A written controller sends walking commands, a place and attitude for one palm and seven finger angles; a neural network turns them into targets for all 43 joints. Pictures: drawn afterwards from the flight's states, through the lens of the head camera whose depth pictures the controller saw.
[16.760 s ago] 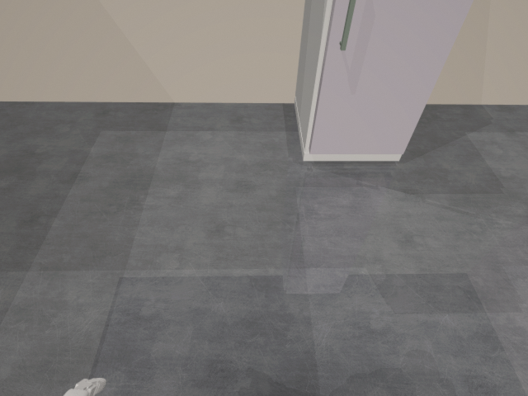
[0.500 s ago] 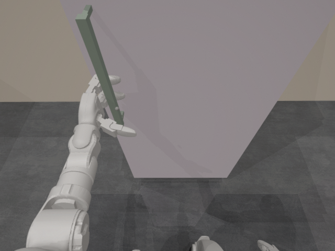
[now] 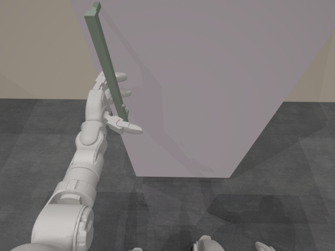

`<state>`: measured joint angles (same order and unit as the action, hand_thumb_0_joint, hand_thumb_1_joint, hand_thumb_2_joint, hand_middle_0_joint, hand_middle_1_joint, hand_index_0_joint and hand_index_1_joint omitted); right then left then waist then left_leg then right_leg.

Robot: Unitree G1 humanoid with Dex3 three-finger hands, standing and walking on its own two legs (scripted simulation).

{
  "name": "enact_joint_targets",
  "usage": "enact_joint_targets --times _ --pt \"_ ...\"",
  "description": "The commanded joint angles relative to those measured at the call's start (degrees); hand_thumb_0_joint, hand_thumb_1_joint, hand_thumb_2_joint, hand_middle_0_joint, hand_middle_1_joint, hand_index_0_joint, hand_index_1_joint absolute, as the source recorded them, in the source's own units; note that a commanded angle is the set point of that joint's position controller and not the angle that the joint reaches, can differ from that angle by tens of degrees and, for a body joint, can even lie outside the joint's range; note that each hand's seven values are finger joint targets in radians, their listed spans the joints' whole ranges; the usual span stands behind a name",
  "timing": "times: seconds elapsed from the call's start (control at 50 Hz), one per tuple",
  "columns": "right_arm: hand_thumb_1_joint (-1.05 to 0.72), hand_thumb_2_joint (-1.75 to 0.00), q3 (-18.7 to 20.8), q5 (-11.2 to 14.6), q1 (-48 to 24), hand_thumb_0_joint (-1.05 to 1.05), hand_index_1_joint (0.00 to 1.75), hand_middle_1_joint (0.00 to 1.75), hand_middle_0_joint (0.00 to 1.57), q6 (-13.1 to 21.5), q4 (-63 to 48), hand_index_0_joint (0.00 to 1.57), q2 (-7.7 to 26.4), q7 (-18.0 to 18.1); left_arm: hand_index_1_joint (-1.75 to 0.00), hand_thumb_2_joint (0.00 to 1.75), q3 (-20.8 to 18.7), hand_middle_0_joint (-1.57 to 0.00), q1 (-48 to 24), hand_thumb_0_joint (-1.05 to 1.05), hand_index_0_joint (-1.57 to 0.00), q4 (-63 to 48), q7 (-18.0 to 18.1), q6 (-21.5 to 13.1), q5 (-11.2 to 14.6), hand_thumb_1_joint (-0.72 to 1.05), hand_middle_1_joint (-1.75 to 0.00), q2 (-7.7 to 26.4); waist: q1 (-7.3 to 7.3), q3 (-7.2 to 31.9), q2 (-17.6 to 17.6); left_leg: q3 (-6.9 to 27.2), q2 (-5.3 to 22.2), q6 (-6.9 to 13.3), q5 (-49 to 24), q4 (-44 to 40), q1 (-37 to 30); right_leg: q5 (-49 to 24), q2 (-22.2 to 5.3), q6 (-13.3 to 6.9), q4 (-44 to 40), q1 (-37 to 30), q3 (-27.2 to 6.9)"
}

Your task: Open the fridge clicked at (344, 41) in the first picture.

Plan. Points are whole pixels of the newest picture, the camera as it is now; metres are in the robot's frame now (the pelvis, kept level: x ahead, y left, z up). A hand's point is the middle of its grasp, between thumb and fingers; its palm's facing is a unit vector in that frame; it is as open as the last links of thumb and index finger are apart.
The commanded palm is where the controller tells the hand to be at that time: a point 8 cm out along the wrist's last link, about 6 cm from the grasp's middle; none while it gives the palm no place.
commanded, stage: slide the fingers in behind the handle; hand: left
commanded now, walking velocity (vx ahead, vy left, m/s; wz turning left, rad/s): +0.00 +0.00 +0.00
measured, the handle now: (114, 78) +0.49 +0.14 +0.12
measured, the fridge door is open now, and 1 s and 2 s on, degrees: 0 0 7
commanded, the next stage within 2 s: grip the handle and tug to test in 0.14 s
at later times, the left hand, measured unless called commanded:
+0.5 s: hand (124, 105) +0.44 +0.11 +0.09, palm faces +0.00 -1.00 -0.03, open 12.6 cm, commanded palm +0.41 +0.15 +0.09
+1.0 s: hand (123, 104) +0.44 +0.12 +0.09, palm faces +0.00 -1.00 -0.03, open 5.5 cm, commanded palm +0.41 +0.15 +0.09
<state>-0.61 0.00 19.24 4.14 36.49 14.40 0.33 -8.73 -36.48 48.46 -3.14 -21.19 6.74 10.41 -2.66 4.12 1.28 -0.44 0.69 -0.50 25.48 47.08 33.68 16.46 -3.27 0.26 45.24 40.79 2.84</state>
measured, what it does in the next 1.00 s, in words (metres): stands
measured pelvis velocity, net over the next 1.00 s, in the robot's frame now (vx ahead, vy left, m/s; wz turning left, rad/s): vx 0.01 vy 0.00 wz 0.01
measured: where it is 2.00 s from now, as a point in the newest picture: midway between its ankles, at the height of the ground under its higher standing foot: outside the picture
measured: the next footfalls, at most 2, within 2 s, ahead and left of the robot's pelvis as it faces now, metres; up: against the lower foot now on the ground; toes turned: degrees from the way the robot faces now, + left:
none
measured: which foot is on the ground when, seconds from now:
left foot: down 0.00-1.00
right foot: down 0.00-1.00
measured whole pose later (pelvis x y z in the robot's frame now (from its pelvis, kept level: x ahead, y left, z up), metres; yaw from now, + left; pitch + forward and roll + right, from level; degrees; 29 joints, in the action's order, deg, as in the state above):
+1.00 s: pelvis +0.01 +0.00 +0.00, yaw +0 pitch +13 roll +0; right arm -0.1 0.0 19.2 3.6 36.0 14.6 0.0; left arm -7.9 -35.2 45.8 -2.5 -19.8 6.9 10.3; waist -2.3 4.6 1.8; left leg 0.3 0.8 -0.7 26.0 47.0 33.8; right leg 17.3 -3.2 0.1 45.3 40.7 3.5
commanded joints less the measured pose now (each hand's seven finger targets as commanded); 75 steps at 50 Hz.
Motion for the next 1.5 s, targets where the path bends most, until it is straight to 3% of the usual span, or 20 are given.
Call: enact_joint_targets --times 0.0,0.12,0.18,0.22,0.38,0.42,0.5,0.56,0.68,0.72,0.78,0.82,0.9,0.98,1.04,1.08,1.22,1.36,1.44,1.48 --pt "-0.9 -0.9 2.7 0.0 3.3 0.0 0.3 0.3 0.2 1.8 -5.8 0.2 7.5 0.3 -1.2 0.3 1.9 -0.3 -26.4 0.0 -0.3 -12.4 -1.3 -3.6 -0.9 -0.5 -1.2 4.4 -2.82 20.3 -1.1 0.1 -2.0 0.6 -14.0 -7.3 -1.7 -13.8 3.2 -1.7 -3.0 -18.0 -0.2" --pt "-0.9 -0.9 2.8 0.1 3.6 0.0 0.3 0.3 0.2 1.8 -6.3 0.2 7.5 0.1 -1.2 0.3 2.7 -0.3 -24.5 0.0 -0.3 -13.5 -1.3 -3.4 -0.5 -0.5 -1.2 3.2 -2.48 22.2 -0.1 0.7 -1.7 0.3 -17.6 -7.2 -4.0 -15.2 3.5 -2.0 -2.4 -17.5 0.4" --pt "-0.9 -0.9 2.9 0.0 3.8 0.0 0.3 0.3 0.2 1.5 -6.0 0.2 7.7 0.1 -1.2 0.3 2.0 -0.3 -25.3 0.0 -0.3 -12.9 -0.8 -3.4 -0.7 -0.5 -1.2 4.1 -2.86 20.5 -3.3 0.7 -1.6 0.5 -15.4 -7.2 -2.1 -14.1 3.5 -1.7 -2.7 -17.5 0.3" --pt "-0.9 -0.9 3.0 0.0 3.6 0.0 0.3 0.3 0.2 1.6 -6.2 0.2 7.7 0.2 -1.2 0.3 2.7 -0.3 -27.2 0.0 -0.3 -14.3 -0.7 -3.7 -1.0 -0.5 -1.2 3.6 -3.22 21.3 -0.8 0.6 -1.8 0.6 -15.2 -7.2 -3.3 -13.5 3.4 -1.8 -2.8 -16.8 0.3" --pt "-0.9 -0.9 3.1 0.0 3.9 0.0 0.3 0.3 0.2 1.6 -5.9 0.2 7.6 0.0 -1.25 0.46 3.6 -0.34 -25.0 0.0 -0.34 -14.1 -0.6 -3.3 -1.0 -0.13 -1.25 2.4 -2.94 21.8 -1.8 0.9 -1.5 0.3 -16.9 -7.1 -3.8 -14.4 3.5 -1.8 -2.5 -16.9 0.7" --pt "-0.9 -0.9 3.2 0.0 3.9 0.0 0.3 0.3 0.2 1.7 -6.2 0.2 7.5 -0.2 -1.27 0.5 5.1 -0.35 -25.1 0.0 -0.35 -15.5 -0.6 -3.4 -1.4 -0.03 -1.27 0.9 -3.03 22.5 0.6 0.9 -1.6 0.3 -18.1 -6.8 -4.9 -14.8 3.5 -1.9 -2.4 -16.3 0.6" --pt "-0.9 -0.9 3.1 0.0 4.0 0.0 0.3 0.3 0.2 1.5 -5.7 0.2 7.7 0.0 -1.29 0.58 3.5 -0.37 -25.4 0.0 -0.37 -13.1 -0.3 -3.1 -1.5 0.15 -1.29 3.1 -3.26 20.3 -3.3 0.6 -1.8 0.7 -14.4 -7.0 -2.0 -13.7 3.4 -1.7 -3.1 -17.4 0.3" --pt "-0.9 -0.9 3.2 -0.1 4.2 0.0 0.3 0.3 0.2 1.6 -5.6 0.2 7.6 0.0 -1.31 0.64 3.8 -0.38 -25.8 0.0 -0.38 -14.7 -0.6 -3.4 -1.5 0.29 -1.31 2.8 -3.04 23.1 -0.9 0.9 -1.8 0.5 -17.7 -6.6 -4.4 -15.7 3.5 -1.9 -2.4 -17.6 0.3" --pt "-0.9 -0.9 3.1 0.0 3.8 0.0 0.3 0.3 0.2 1.5 -5.9 0.2 7.5 -0.1 -1.35 0.76 3.3 -0.42 -24.0 0.0 -0.42 -14.9 -1.0 -3.1 -1.0 0.57 -1.35 3.3 -2.73 22.0 -3.4 0.4 -2.0 0.9 -16.7 -6.9 -2.3 -16.7 3.4 -1.7 -2.7 -19.7 0.1" --pt "-0.9 -0.9 3.0 0.1 3.3 0.0 0.3 0.3 0.2 1.6 -6.4 0.2 7.5 0.0 -1.37 0.8 3.8 -0.43 -23.9 0.0 -0.43 -15.9 -1.3 -3.1 -0.9 0.67 -1.37 2.8 -2.69 22.4 -0.5 0.2 -2.0 0.8 -17.2 -6.7 -3.3 -16.6 3.4 -1.9 -2.7 -19.1 0.1" --pt "-0.9 -0.9 3.0 0.1 3.6 0.0 0.3 0.3 0.2 1.5 -5.9 0.2 7.4 0.0 -1.39 0.86 4.1 -0.44 -24.1 0.0 -0.44 -14.1 -1.3 -2.7 -0.8 0.81 -1.39 2.1 -3.21 20.8 -2.7 0.5 -1.9 0.8 -16.3 -6.7 -2.5 -15.9 3.4 -1.6 -2.9 -18.3 0.3" --pt "-0.9 -0.9 3.1 0.0 3.7 0.0 0.3 0.3 0.2 1.5 -6.0 0.2 7.5 0.1 -1.4 0.9 3.2 -0.45 -24.4 0.0 -0.45 -14.9 -1.3 -2.8 -1.0 0.9 -1.4 3.4 -2.79 22.0 -0.8 0.4 -2.0 0.8 -17.2 -6.6 -3.3 -16.4 3.4 -1.8 -2.6 -18.4 0.2" --pt "-0.9 -0.9 3.0 0.1 3.4 0.0 0.3 0.3 0.2 1.5 -6.1 0.2 7.2 0.0 -1.4 0.9 4.9 -0.45 -24.2 0.0 -0.45 -15.6 -1.7 -2.7 -0.7 0.9 -1.4 1.3 -3.09 22.0 -1.2 0.3 -2.0 0.7 -17.6 -6.6 -3.2 -17.2 3.3 -1.7 -2.6 -18.6 0.2" --pt "-0.9 -0.9 3.2 -0.1 3.8 0.0 0.3 0.3 0.2 1.5 -6.3 0.2 7.3 -0.1 -1.4 0.9 4.0 -0.45 -22.3 0.0 -0.45 -16.5 -1.5 -2.7 -0.6 0.9 -1.4 2.1 -2.68 23.2 -3.3 0.4 -1.8 0.8 -19.6 -6.5 -3.4 -19.0 3.4 -1.6 -2.3 -19.9 0.3" --pt "-0.9 -0.9 3.0 0.1 3.4 0.0 0.3 0.3 0.2 1.4 -6.2 0.2 7.2 -0.1 -1.4 0.9 4.3 -0.45 -22.9 0.0 -0.45 -16.5 -1.6 -2.5 -0.8 0.9 -1.4 2.0 -2.55 21.9 0.6 0.5 -1.8 0.5 -20.1 -6.5 -4.2 -18.1 3.4 -1.8 -2.2 -18.2 0.4" --pt "-0.9 -0.9 3.2 0.0 3.6 0.0 0.3 0.3 0.2 1.4 -6.1 0.2 7.4 -0.1 -1.4 0.9 3.4 -0.45 -23.1 0.0 -0.45 -16.2 -1.4 -2.6 -0.8 0.9 -1.4 2.8 -2.68 21.9 -2.3 0.5 -1.8 0.6 -18.6 -6.6 -3.4 -17.6 3.4 -1.7 -2.5 -18.8 0.4" --pt "-0.9 -0.9 3.1 0.0 3.4 0.0 0.3 0.3 0.2 1.2 -6.4 0.2 7.5 0.1 -1.4 0.9 1.6 -0.45 -22.3 0.0 -0.45 -16.1 -1.6 -2.4 -0.5 0.9 -1.4 4.8 -2.11 22.3 -1.2 0.2 -2.1 0.8 -18.6 -6.8 -2.6 -18.2 3.3 -1.8 -2.6 -20.5 0.0" --pt "-0.9 -0.9 3.1 0.1 2.8 0.0 0.3 0.3 0.2 1.4 -8.0 0.2 7.0 -0.5 -1.4 0.9 2.0 -0.45 -11.8 0.0 -0.45 -20.5 -2.0 -1.9 0.2 0.9 -1.4 2.9 -0.02 23.4 -1.9 -0.2 -1.5 0.5 -23.4 -7.4 -3.6 -21.3 3.4 -1.9 -2.4 -22.7 0.3" --pt "-0.9 -0.9 3.2 0.3 2.1 0.0 0.3 0.3 0.2 1.4 -8.8 0.2 6.8 -0.7 -1.4 0.9 3.9 -0.45 -10.0 0.0 -0.45 -24.4 -1.9 -1.6 0.2 0.9 -1.4 1.3 -0.25 22.0 -1.1 -0.3 -1.3 0.5 -23.8 -7.8 -4.4 -20.8 3.5 -1.9 -2.7 -22.2 0.5" --pt "-0.9 -0.9 3.5 0.1 2.3 0.0 0.3 0.3 0.2 1.5 -9.2 0.2 6.8 -0.9 -1.4 0.9 2.8 -0.45 -6.2 0.0 -0.45 -27.3 -1.7 -1.4 0.3 0.9 -1.4 2.3 0.65 24.4 -1.9 -0.6 -1.1 0.6 -26.4 -7.6 -4.9 -23.3 3.4 -1.9 -2.6 -24.3 0.1"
